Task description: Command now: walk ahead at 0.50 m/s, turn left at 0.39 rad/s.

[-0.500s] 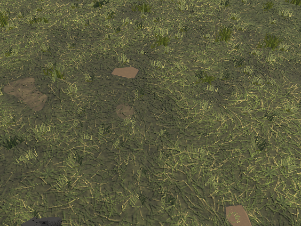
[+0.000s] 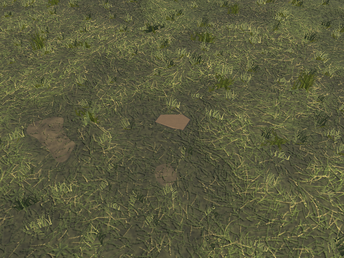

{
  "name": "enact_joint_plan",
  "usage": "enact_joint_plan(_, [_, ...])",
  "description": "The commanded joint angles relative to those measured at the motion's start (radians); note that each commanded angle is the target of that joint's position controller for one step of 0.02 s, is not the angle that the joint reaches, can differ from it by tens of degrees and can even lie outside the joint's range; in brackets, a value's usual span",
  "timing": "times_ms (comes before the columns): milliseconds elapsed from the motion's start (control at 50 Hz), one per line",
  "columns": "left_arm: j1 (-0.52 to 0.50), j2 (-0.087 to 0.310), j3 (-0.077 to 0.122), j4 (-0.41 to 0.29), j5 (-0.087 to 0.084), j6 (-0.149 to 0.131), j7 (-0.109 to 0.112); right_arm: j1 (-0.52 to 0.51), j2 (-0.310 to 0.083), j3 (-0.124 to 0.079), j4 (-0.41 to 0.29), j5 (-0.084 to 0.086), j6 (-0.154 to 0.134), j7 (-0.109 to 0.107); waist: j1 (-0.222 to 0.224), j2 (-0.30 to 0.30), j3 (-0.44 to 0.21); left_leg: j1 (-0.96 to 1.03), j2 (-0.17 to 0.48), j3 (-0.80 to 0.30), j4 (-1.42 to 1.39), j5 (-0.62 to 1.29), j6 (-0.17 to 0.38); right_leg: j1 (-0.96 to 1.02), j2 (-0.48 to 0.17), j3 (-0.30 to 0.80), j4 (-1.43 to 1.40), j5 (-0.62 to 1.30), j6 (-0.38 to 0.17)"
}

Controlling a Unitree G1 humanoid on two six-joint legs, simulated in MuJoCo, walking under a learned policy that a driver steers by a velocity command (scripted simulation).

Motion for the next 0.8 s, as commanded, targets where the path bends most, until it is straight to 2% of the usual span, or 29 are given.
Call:
enact_joint_plan(20, [-0.025, 0.158, 0.044, -0.044, -0.01, -0.012, 0.013, -0.11, -0.02, 0.006, -0.093, -0.003, -0.012, 0.019, 0.017, -0.086, 0.073, 0.017, 0.002, 0.038, -0.126, 0.067, 0.02, -0.032, -0.29, 0.04, -0.103, 0.343, -0.124])
enact_joint_plan(80, [-0.002, 0.177, 0.054, -0.017, -0.026, 0.011, 0.016, -0.16, -0.031, 0.004, -0.136, -0.002, -0.011, 0.038, 0.027, -0.094, 0.088, -0.016, -0.012, 0.077, -0.186, -0.04, 0.058, 0.086, -0.326, 0.016, -0.043, 0.436, -0.108])
enact_joint_plan(120, [-0.022, 0.203, 0.062, -0.015, -0.031, 0.027, 0.023, -0.138, -0.055, -0.007, -0.153, -0.002, -0.008, 0.048, -0.004, -0.124, 0.052, 0.063, -0.059, 0.134, -0.202, -0.148, 0.096, 0.123, -0.33, -0.013, 0.058, 0.715, -0.083])
enact_joint_plan(140, [-0.031, 0.221, 0.066, -0.018, -0.033, 0.036, 0.029, -0.09, -0.077, -0.019, -0.151, -0.002, -0.005, 0.048, -0.034, -0.147, 0.008, 0.146, -0.099, 0.168, -0.194, -0.204, 0.118, 0.133, -0.324, -0.025, 0.148, 0.889, -0.068])
enact_joint_plan(160, [-0.045, 0.231, 0.066, -0.02, -0.035, 0.045, 0.032, 0.023, -0.113, -0.04, -0.129, 0.001, -0.002, 0.045, -0.099, -0.149, -0.056, 0.295, -0.145, 0.191, -0.213, -0.225, 0.146, 0.109, -0.304, -0.043, 0.307, 0.993, -0.048])
enact_joint_plan(180, [-0.051, 0.222, 0.059, -0.024, -0.037, 0.046, 0.036, 0.181, -0.173, -0.072, -0.093, 0.003, 0.001, 0.031, -0.184, -0.118, -0.14, 0.552, -0.177, 0.167, -0.276, -0.162, 0.186, -0.01, -0.258, -0.065, 0.54, 0.914, -0.01])
enact_joint_plan(200, [-0.009, 0.142, 0.034, -0.053, -0.009, 0.034, 0.037, 0.282, -0.274, -0.1, -0.077, 0.004, 0.009, 0.007, -0.18, 0.072, -0.231, 0.87, 0.021, -0.178, -0.295, -0.143, 0.278, -0.335, -0.169, -0.064, 0.892, 0.379, 0.048])
enact_joint_plan(220, [0.037, 0.063, 0.0, -0.092, -0.005, -0.001, 0.022, 0.236, -0.311, -0.096, -0.111, 0.005, -0.005, 0.012, -0.098, 0.218, -0.379, 1.105, 0.226, -0.758, -0.473, -0.296, 0.473, -0.659, 0.04, 0.147, 1.193, -0.339, 0.091])
enact_joint_plan(240, [-0.069, 0.152, 0.017, -0.106, -0.039, -0.035, 0.004, 0.249, -0.227, -0.074, -0.119, -0.001, -0.011, 0.015, -0.167, 0.082, -0.373, 1.114, 0.214, -0.722, -0.537, -0.363, 0.421, -0.769, -0.022, 0.291, 1.223, -0.293, 0.063])
enact_joint_plan(260, [-0.131, 0.158, 0.015, -0.126, -0.058, -0.05, -0.002, 0.217, -0.18, -0.063, -0.116, 0.0, -0.018, 0.012, -0.156, 0.039, -0.239, 0.991, 0.181, -0.57, -0.537, -0.335, 0.378, -0.804, -0.064, 0.273, 1.168, -0.215, 0.039])
enact_joint_plan(280, [-0.147, 0.145, 0.012, -0.125, -0.038, -0.057, 0.006, 0.148, -0.158, -0.055, -0.125, 0.002, -0.021, 0.011, -0.103, -0.056, -0.14, 0.825, 0.136, -0.457, -0.539, -0.237, 0.341, -0.769, -0.111, 0.262, 1.064, -0.146, 0.034])
enact_joint_plan(300, [-0.15, 0.161, 0.022, -0.12, -0.012, -0.051, 0.014, 0.095, -0.119, -0.044, -0.138, -0.002, -0.023, 0.007, -0.068, -0.051, -0.099, 0.705, 0.102, -0.377, -0.551, -0.131, 0.321, -0.701, -0.14, 0.26, 0.981, -0.104, 0.038])
enact_joint_plan(320, [-0.13, 0.163, 0.027, -0.12, -0.007, -0.038, 0.013, 0.068, -0.109, -0.038, -0.157, -0.014, -0.023, 0.002, -0.039, -0.024, -0.082, 0.626, 0.08, -0.345, -0.574, -0.069, 0.321, -0.643, -0.152, 0.262, 0.952, -0.077, 0.045])
enact_joint_plan(380, [-0.122, 0.131, 0.018, -0.121, 0.004, -0.008, 0.015, 0.072, -0.132, -0.045, -0.155, -0.011, -0.028, -0.012, -0.02, -0.02, -0.058, 0.512, 0.047, -0.26, -0.601, 0.073, 0.327, -0.609, -0.147, 0.23, 0.827, -0.027, 0.087])
enact_joint_plan(420, [-0.193, 0.106, 0.006, -0.141, 0.006, -0.003, 0.017, 0.093, -0.154, -0.051, -0.145, -0.005, -0.025, -0.025, -0.04, -0.013, -0.035, 0.471, 0.013, -0.208, -0.601, 0.08, 0.303, -0.609, -0.128, 0.214, 0.682, 0.086, 0.112])
enact_joint_plan(480, [-0.304, 0.08, -0.007, -0.16, -0.002, -0.01, 0.007, 0.129, -0.158, -0.052, -0.132, 0.004, -0.012, -0.036, -0.089, 0.026, -0.03, 0.446, -0.037, -0.175, -0.576, -0.023, 0.252, -0.533, -0.076, 0.205, 0.44, 0.278, 0.121])
enact_joint_plan(520, [-0.359, 0.092, -0.006, -0.171, -0.015, -0.018, -0.003, 0.163, -0.164, -0.054, -0.121, 0.006, -0.005, -0.038, -0.115, 0.039, -0.029, 0.461, -0.023, -0.216, -0.559, -0.086, 0.243, -0.494, -0.048, 0.207, 0.355, 0.324, 0.122])
enact_joint_plan(560, [-0.379, 0.116, 0.002, -0.179, -0.021, -0.027, -0.013, 0.186, -0.158, -0.053, -0.113, 0.01, 0.002, -0.04, -0.118, 0.045, -0.029, 0.52, 0.0, -0.279, -0.509, -0.13, 0.234, -0.484, -0.039, 0.232, 0.292, 0.294, 0.107])
enact_joint_plan(600, [-0.358, 0.142, 0.015, -0.177, -0.025, -0.037, -0.02, 0.183, -0.155, -0.054, -0.115, 0.007, 0.007, -0.042, -0.097, 0.067, -0.031, 0.572, 0.023, -0.346, -0.451, -0.142, 0.218, -0.449, -0.035, 0.247, 0.255, 0.222, 0.08])
enact_joint_plan(620, [-0.318, 0.152, 0.022, -0.168, -0.026, -0.042, -0.02, 0.169, -0.153, -0.055, -0.12, 0.005, 0.009, -0.043, -0.071, 0.083, -0.036, 0.577, 0.023, -0.365, -0.416, -0.126, 0.207, -0.397, -0.034, 0.24, 0.235, 0.19, 0.06])
enact_joint_plan(640, [-0.236, 0.167, 0.035, -0.146, -0.023, -0.047, -0.016, 0.153, -0.133, -0.049, -0.129, 0.002, 0.009, -0.041, -0.024, 0.083, -0.067, 0.561, -0.009, -0.352, -0.345, -0.083, 0.183, -0.278, -0.034, 0.223, 0.193, 0.197, 0.032])
enact_joint_plan(660, [-0.116, 0.206, 0.05, -0.133, -0.006, -0.053, -0.009, 0.145, -0.082, -0.031, -0.144, -0.005, 0.004, -0.037, 0.035, 0.038, -0.17, 0.488, -0.06, -0.296, -0.153, -0.1, 0.147, -0.061, -0.134, 0.303, 0.211, 0.175, -0.023])
enact_joint_plan(680, [0.014, 0.288, 0.069, -0.119, 0.015, -0.049, -0.002, 0.246, -0.016, -0.011, -0.165, -0.001, -0.002, -0.038, 0.028, -0.178, -0.321, 0.213, -0.194, -0.157, 0.18, -0.39, 0.074, 0.298, -0.364, 0.64, 0.189, 0.071, -0.151])
enact_joint_plan(700, [0.061, 0.276, 0.071, -0.087, -0.006, -0.036, -0.011, 0.296, -0.057, -0.007, -0.178, 0.017, -0.008, -0.038, 0.015, -0.396, -0.347, -0.023, -0.181, -0.108, 0.392, -0.647, 0.048, 0.375, -0.486, 0.989, 0.088, -0.195, -0.241])
enact_joint_plan(720, [0.008, 0.185, 0.048, -0.109, -0.017, -0.031, -0.008, 0.235, -0.148, -0.03, -0.162, 0.021, -0.004, -0.039, 0.038, -0.247, -0.209, -0.089, -0.12, -0.124, 0.48, -0.558, 0.038, 0.266, -0.448, 0.895, 0.055, -0.321, -0.204])
enact_joint_plan(740, [-0.036, 0.151, 0.036, -0.113, -0.014, -0.02, -0.002, 0.145, -0.166, -0.037, -0.178, 0.008, 0.002, -0.038, 0.044, -0.168, -0.11, -0.087, -0.087, -0.083, 0.491, -0.472, 0.033, 0.143, -0.401, 0.732, 0.051, -0.246, -0.161])
enact_joint_plan(760, [-0.076, 0.133, 0.027, -0.11, -0.009, -0.014, -0.001, 0.102, -0.151, -0.038, -0.192, -0.003, 0.005, -0.035, 0.026, -0.128, -0.045, -0.061, -0.06, -0.071, 0.456, -0.413, 0.03, 0.03, -0.356, 0.617, 0.028, -0.124, -0.144])
enact_joint_plan(780, [-0.099, 0.114, 0.019, -0.103, -0.004, -0.013, 0.001, 0.088, -0.136, -0.041, -0.2, -0.005, 0.007, -0.03, 0.005, -0.138, -0.01, -0.031, -0.033, -0.07, 0.416, -0.374, 0.03, -0.041, -0.321, 0.531, 0.005, -0.034, -0.133])
enact_joint_plan(800, [-0.11, 0.107, 0.016, -0.097, -0.002, -0.015, 0.002, 0.1, -0.115, -0.039, -0.202, 0.003, 0.012, -0.024, -0.013, -0.16, 0.002, 0.009, -0.016, -0.059, 0.391, -0.354, 0.03, -0.091, -0.296, 0.461, -0.02, 0.02, -0.123])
